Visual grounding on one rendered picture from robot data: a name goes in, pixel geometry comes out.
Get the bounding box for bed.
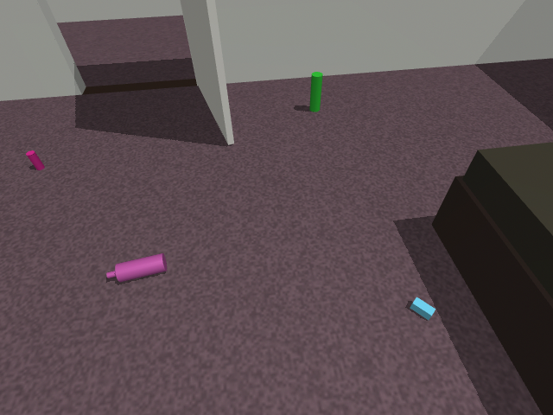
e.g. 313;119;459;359
431;142;553;415

